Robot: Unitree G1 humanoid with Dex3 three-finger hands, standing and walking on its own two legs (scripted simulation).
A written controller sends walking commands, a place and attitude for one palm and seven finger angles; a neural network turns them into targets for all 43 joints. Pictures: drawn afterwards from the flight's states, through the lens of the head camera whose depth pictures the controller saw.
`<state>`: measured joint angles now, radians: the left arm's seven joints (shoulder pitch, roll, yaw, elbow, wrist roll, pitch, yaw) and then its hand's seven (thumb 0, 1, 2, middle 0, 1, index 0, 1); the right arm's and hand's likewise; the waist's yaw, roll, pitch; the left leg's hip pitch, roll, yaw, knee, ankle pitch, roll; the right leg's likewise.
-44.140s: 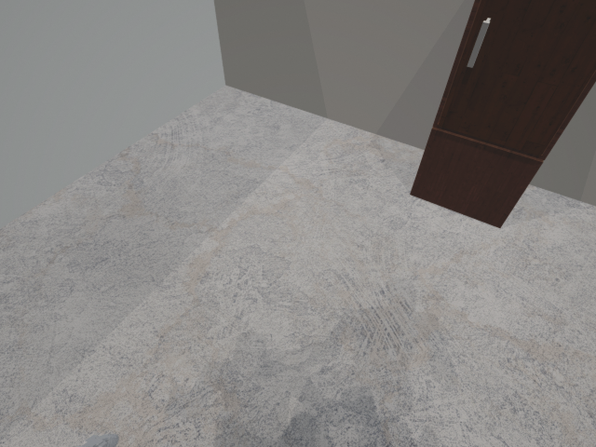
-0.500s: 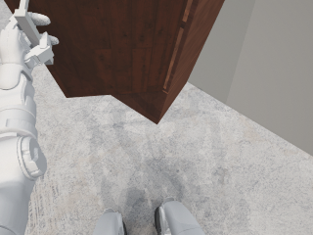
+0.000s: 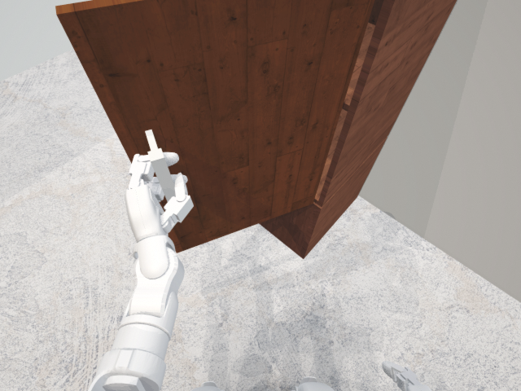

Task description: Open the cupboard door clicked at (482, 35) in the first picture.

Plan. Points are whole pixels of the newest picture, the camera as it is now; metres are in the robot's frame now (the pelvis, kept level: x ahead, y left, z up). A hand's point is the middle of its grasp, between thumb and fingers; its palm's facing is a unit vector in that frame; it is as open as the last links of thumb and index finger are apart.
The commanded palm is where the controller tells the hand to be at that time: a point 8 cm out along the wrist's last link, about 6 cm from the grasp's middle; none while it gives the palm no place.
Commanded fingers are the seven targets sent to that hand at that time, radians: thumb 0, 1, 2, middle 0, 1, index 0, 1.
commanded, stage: pull the door open along its arc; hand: left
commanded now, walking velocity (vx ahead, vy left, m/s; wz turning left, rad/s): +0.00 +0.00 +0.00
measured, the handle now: (164, 174) +0.44 +0.16 +0.05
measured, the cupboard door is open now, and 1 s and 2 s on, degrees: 65 88 87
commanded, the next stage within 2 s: open thumb and fingers to let go in 0.28 s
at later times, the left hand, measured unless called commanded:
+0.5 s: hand (248, 259) +0.29 +0.03 +0.06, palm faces +0.36 -0.93 -0.03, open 6.0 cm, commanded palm +0.24 +0.08 +0.05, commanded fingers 0.00 0.41 0.69 -0.37 -1.30 -0.37 -1.30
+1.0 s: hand (242, 261) +0.29 +0.03 +0.06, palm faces +0.36 -0.93 +0.01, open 13.8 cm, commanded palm +0.25 +0.08 +0.05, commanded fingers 0.00 -0.50 0.30 -0.22 -0.70 -0.22 -0.70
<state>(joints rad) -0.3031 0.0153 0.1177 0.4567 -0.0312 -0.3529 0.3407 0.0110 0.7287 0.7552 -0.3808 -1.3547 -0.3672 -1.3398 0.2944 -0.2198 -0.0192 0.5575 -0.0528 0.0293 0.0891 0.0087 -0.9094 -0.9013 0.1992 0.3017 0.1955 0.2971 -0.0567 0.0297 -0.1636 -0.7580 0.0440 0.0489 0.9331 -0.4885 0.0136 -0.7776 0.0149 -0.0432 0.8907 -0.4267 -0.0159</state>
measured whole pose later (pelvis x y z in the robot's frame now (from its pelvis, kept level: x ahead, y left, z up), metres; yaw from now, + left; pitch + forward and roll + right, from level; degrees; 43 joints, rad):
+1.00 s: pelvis -0.04 -0.05 +0.00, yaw +4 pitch +10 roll +2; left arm -0.11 -0.10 -0.15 0.38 0.05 -0.35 0.53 0.00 -0.42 0.33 -0.32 -1.09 -0.29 -1.09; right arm 0.20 -0.20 -0.02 0.64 -0.08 -0.01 0.00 0.01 -0.91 -0.90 0.20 0.30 0.20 0.30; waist -0.02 0.03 -0.13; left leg -0.67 0.02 -0.01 0.90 -0.41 -0.04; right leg -0.70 0.00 -0.10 0.93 -0.41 -0.08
